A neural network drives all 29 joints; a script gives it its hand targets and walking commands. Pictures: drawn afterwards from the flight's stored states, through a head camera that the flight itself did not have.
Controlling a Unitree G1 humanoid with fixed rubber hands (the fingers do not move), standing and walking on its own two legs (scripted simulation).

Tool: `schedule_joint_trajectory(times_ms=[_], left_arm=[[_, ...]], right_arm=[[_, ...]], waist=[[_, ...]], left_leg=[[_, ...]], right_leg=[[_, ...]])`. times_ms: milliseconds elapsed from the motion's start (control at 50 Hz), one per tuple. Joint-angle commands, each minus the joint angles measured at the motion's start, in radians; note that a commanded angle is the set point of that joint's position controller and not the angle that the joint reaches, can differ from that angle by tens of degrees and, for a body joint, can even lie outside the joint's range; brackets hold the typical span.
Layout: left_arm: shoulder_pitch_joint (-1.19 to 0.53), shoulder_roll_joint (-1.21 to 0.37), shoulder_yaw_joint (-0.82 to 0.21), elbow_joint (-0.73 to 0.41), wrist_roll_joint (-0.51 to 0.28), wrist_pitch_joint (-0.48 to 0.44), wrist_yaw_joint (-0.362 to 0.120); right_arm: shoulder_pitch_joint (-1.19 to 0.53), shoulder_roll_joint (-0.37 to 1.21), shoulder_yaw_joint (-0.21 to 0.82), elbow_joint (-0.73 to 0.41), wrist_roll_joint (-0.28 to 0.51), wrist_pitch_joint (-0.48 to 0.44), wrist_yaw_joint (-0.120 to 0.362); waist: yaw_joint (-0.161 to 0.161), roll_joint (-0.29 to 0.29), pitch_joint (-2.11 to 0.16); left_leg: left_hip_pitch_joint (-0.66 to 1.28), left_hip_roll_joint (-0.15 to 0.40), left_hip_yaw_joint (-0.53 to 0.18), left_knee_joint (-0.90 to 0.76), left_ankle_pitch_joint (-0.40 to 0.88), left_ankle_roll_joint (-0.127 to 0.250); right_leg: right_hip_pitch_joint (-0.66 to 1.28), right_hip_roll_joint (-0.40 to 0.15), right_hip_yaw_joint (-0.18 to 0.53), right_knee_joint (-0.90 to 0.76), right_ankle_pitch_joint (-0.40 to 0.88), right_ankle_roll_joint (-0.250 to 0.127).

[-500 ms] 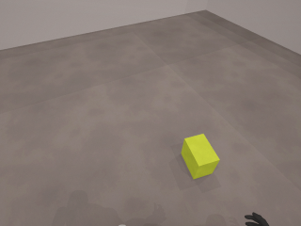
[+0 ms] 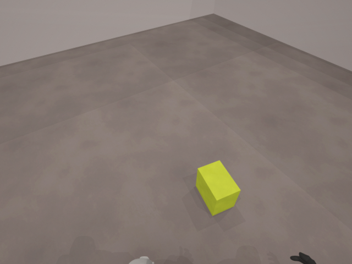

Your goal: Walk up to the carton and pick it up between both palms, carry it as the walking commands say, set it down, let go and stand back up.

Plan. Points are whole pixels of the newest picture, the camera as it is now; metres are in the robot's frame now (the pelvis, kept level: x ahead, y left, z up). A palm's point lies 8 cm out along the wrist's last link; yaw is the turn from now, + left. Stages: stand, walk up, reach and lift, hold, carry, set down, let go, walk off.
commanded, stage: walk up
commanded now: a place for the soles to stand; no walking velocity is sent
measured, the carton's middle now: (216, 187) +0.68 -0.19 -0.63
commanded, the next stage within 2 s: none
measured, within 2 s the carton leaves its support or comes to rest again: neither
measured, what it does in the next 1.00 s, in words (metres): walks ahead: left foot, then right foot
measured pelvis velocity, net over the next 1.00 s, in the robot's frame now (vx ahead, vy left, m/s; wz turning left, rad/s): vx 0.11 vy -0.03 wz -0.15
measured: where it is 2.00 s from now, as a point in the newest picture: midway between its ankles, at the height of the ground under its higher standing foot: outside the picture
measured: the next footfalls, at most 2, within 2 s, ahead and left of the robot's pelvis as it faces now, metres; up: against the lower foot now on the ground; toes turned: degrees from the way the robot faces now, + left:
left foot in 0.04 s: +0.14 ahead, +0.14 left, +0.00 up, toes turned +3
right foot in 0.46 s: +0.18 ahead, -0.13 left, +0.00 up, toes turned -3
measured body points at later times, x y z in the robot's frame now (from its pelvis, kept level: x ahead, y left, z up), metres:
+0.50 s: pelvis +0.09 -0.02 +0.00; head +0.10 -0.02 +0.45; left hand +0.19 +0.29 -0.09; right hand +0.16 -0.34 -0.09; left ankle +0.10 +0.12 -0.68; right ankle +0.14 -0.13 -0.69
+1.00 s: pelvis +0.11 -0.03 -0.01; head +0.13 -0.02 +0.44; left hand +0.24 +0.27 -0.11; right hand +0.19 -0.36 -0.08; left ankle +0.19 +0.11 -0.69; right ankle +0.14 -0.16 -0.69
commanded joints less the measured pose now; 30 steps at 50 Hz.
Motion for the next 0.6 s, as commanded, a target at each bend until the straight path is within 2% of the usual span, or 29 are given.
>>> schedule_joint_trajectory(times_ms=[0, 20, 40, 60, 80, 100, 120, 140, 160, 180, 200, 220, 240, 260, 280, 320, 340, 360, 380, 400, 420, 440, 460, 480, 500, 520, 540, 560, 580], left_arm=[[-0.015, 0.285, 0.061, -0.088, 0.032, -0.009, -0.005], [-0.051, 0.188, 0.041, -0.113, 0.026, -0.010, 0.002], [-0.030, 0.129, 0.010, -0.126, 0.022, -0.027, 0.003], [-0.040, 0.278, 0.042, -0.099, 0.045, -0.027, 0.016], [-0.079, 0.319, 0.059, -0.086, 0.052, -0.022, 0.012], [-0.014, 0.294, 0.063, -0.082, 0.046, -0.020, 0.009], [0.018, 0.279, 0.066, -0.046, 0.043, -0.016, 0.004], [0.051, 0.279, 0.072, -0.052, 0.038, -0.010, -0.001], [0.063, 0.268, 0.070, -0.020, 0.036, -0.009, -0.005], [0.051, 0.259, 0.073, -0.040, 0.044, -0.003, -0.014], [0.007, 0.250, 0.061, -0.050, 0.039, -0.002, -0.014], [0.013, 0.259, 0.072, -0.043, 0.029, -0.001, -0.018], [0.003, 0.248, 0.070, -0.061, 0.035, 0.003, -0.022], [0.011, 0.263, 0.075, -0.063, 0.025, 0.006, -0.030], [0.020, 0.273, 0.085, -0.062, 0.041, 0.012, -0.028], [0.000, 0.258, 0.083, -0.080, 0.035, 0.012, -0.028], [-0.026, 0.253, 0.073, -0.073, 0.041, 0.004, -0.029], [0.046, 0.267, 0.083, -0.063, 0.053, -0.003, -0.026], [0.111, 0.272, 0.084, -0.049, 0.047, -0.020, -0.022], [0.189, 0.284, 0.101, -0.012, 0.041, -0.029, -0.008], [0.208, 0.386, 0.112, -0.021, 0.060, -0.035, 0.014], [0.122, 0.401, 0.098, -0.057, 0.036, -0.040, 0.022], [0.056, 0.386, 0.089, -0.070, 0.029, -0.037, 0.022], [0.026, 0.351, 0.084, -0.081, 0.028, -0.031, 0.028], [0.019, 0.357, 0.090, -0.089, 0.036, -0.021, 0.029], [0.027, 0.316, 0.065, -0.090, 0.035, -0.024, 0.031], [0.072, 0.311, 0.075, -0.078, 0.028, -0.026, 0.029], [0.106, 0.293, 0.058, -0.071, 0.036, -0.029, 0.035], [0.150, 0.308, 0.065, -0.052, 0.032, -0.027, 0.037]], right_arm=[[0.114, -0.244, -0.077, 0.001, -0.052, -0.074, -0.004], [0.274, -0.290, -0.094, 0.034, -0.054, -0.078, -0.018], [0.284, -0.405, -0.114, 0.016, -0.064, -0.084, -0.033], [0.192, -0.448, -0.124, -0.002, -0.026, -0.081, -0.026], [0.140, -0.381, -0.108, -0.008, -0.036, -0.080, -0.023], [0.092, -0.370, -0.099, -0.011, -0.035, -0.076, -0.016], [0.074, -0.332, -0.093, -0.010, -0.023, -0.074, -0.017], [0.063, -0.310, -0.079, -0.027, -0.031, -0.076, -0.014], [0.053, -0.329, -0.087, -0.013, -0.038, -0.072, -0.005], [0.064, -0.334, -0.083, -0.004, -0.039, -0.066, -0.006], [0.089, -0.337, -0.083, -0.008, -0.039, -0.065, -0.006], [0.048, -0.343, -0.090, -0.021, -0.042, -0.058, 0.003], [0.037, -0.356, -0.096, -0.015, -0.046, -0.057, 0.004], [0.038, -0.368, -0.096, -0.018, -0.055, -0.053, 0.003], [0.030, -0.380, -0.099, -0.024, -0.047, -0.046, 0.004], [0.013, -0.360, -0.102, -0.021, -0.057, -0.044, 0.005], [0.058, -0.349, -0.100, -0.025, -0.049, -0.046, 0.005], [0.026, -0.366, -0.092, -0.036, -0.039, -0.041, 0.001], [0.009, -0.310, -0.077, -0.056, -0.041, -0.039, 0.003], [0.035, -0.257, -0.063, -0.031, -0.050, -0.031, -0.002], [-0.003, -0.215, -0.044, -0.066, -0.032, -0.026, 0.000], [0.014, -0.198, -0.018, -0.086, -0.020, -0.021, -0.005], [-0.038, -0.285, -0.046, -0.057, -0.030, -0.021, -0.018], [-0.030, -0.307, -0.053, -0.041, -0.029, -0.027, -0.013], [0.015, -0.309, -0.054, -0.038, -0.029, -0.031, -0.022], [0.020, -0.278, -0.053, -0.042, -0.022, -0.043, -0.020], [0.042, -0.261, -0.043, -0.031, -0.029, -0.039, -0.018], [0.008, -0.232, -0.043, -0.037, -0.018, -0.039, -0.019], [0.024, -0.221, -0.042, -0.038, -0.026, -0.034, -0.023]], waist=[[-0.066, -0.179, -0.068], [-0.140, -0.021, -0.137], [-0.157, 0.203, -0.130], [-0.132, 0.014, -0.113], [-0.102, -0.085, -0.026], [-0.070, -0.066, 0.002], [-0.059, -0.003, 0.003], [-0.059, 0.065, -0.032], [-0.036, 0.124, -0.045], [-0.049, 0.132, -0.039], [-0.065, 0.119, 0.016], [-0.051, 0.174, 0.006], [-0.048, 0.198, 0.019], [-0.056, 0.241, 0.001], [-0.056, 0.246, 0.002], [-0.049, 0.275, 0.011], [-0.062, 0.144, 0.030], [-0.017, 0.131, -0.022], [0.028, 0.099, -0.081], [0.059, -0.018, -0.137], [0.091, -0.343, -0.070], [0.023, -0.291, -0.020], [0.017, -0.151, -0.015], [0.011, -0.126, 0.014], [0.014, -0.161, 0.012], [-0.005, -0.160, 0.022], [0.014, -0.213, -0.027], [0.028, -0.248, -0.027], [0.020, -0.228, -0.068]], left_leg=[[0.349, -0.046, -0.018, -0.337, 0.063, 0.042], [0.587, 0.063, -0.255, -0.504, -0.098, 0.068], [0.637, 0.405, -0.744, -0.719, -0.304, 0.134], [0.549, 0.479, -0.828, -0.724, -0.326, 0.201], [0.424, 0.424, -0.639, -0.684, -0.298, 0.188], [0.421, 0.396, -0.581, -0.678, -0.342, 0.191], [0.366, 0.353, -0.474, -0.680, -0.275, 0.144], [0.399, 0.299, -0.403, -0.662, -0.212, 0.131], [0.333, 0.282, -0.330, -0.647, -0.202, 0.151], [0.322, 0.284, -0.302, -0.660, -0.177, 0.148], [0.306, 0.298, -0.316, -0.658, -0.139, 0.151], [0.291, 0.271, -0.225, -0.653, -0.201, 0.165], [0.243, 0.279, -0.203, -0.650, -0.174, 0.168], [0.254, 0.290, -0.169, -0.658, -0.176, 0.181], [0.263, 0.296, -0.195, -0.634, -0.217, 0.189], [0.260, 0.269, -0.138, -0.609, -0.196, 0.168], [0.234, 0.300, -0.185, -0.603, -0.093, 0.177], [0.204, 0.290, -0.120, -0.514, -0.103, 0.171], [0.145, 0.205, -0.024, -0.326, -0.034, 0.135], [0.091, 0.093, 0.080, -0.053, 0.053, 0.099], [-0.233, 0.001, 0.069, 0.194, 0.036, 0.039], [-0.332, -0.018, -0.028, 0.225, -0.045, 0.011], [-0.254, 0.004, -0.114, 0.251, -0.055, 0.019], [-0.236, 0.007, -0.086, 0.214, -0.081, 0.020], [-0.236, 0.021, -0.054, 0.140, -0.118, 0.022], [-0.198, 0.029, -0.058, 0.103, -0.139, 0.020], [-0.146, 0.009, -0.028, 0.032, -0.168, 0.011], [-0.148, -0.011, -0.011, 0.007, -0.150, 0.010], [-0.156, -0.003, -0.023, 0.011, -0.089, 0.015]], right_leg=[[-0.207, -0.110, 0.333, -0.260, -0.058, -0.166], [-0.388, -0.018, 0.221, 0.049, -0.062, -0.108], [-0.578, 0.111, 0.102, 0.284, -0.098, -0.013], [-0.535, -0.005, 0.098, 0.373, -0.081, 0.012], [-0.488, -0.070, 0.090, 0.346, -0.018, 0.012], [-0.488, -0.066, 0.058, 0.333, -0.008, 0.028], [-0.419, -0.079, 0.052, 0.307, 0.042, 0.018], [-0.394, -0.066, 0.045, 0.286, 0.058, 0.028], [-0.337, -0.087, 0.028, 0.263, 0.061, 0.030], [-0.308, -0.074, 0.006, 0.234, 0.051, 0.034], [-0.344, -0.071, 0.001, 0.202, 0.057, 0.028], [-0.292, -0.108, -0.040, 0.144, 0.067, 0.041], [-0.269, -0.102, -0.057, 0.129, 0.063, 0.032], [-0.238, -0.131, -0.096, 0.065, 0.034, 0.040], [-0.202, -0.105, -0.088, 0.060, -0.012, 0.043], [-0.170, -0.103, -0.106, -0.059, 0.003, 0.022], [-0.119, -0.082, -0.120, -0.098, -0.008, 0.015], [-0.012, -0.069, -0.115, -0.199, 0.036, -0.009], [0.110, -0.049, -0.110, -0.269, 0.086, -0.018], [0.204, -0.029, 0.005, -0.354, -0.001, -0.054], [0.348, -0.186, 0.502, -0.499, -0.138, -0.166], [0.314, -0.308, 0.801, -0.615, -0.025, -0.215], [0.204, -0.311, 0.774, -0.593, -0.040, -0.236], [0.156, -0.281, 0.691, -0.536, -0.046, -0.254], [0.177, -0.275, 0.591, -0.460, 0.071, -0.270], [0.145, -0.250, 0.490, -0.428, 0.245, -0.256], [0.176, -0.222, 0.454, -0.378, 0.343, -0.241], [0.194, -0.236, 0.470, -0.366, 0.527, -0.244], [0.237, -0.222, 0.471, -0.355, 0.634, -0.193]])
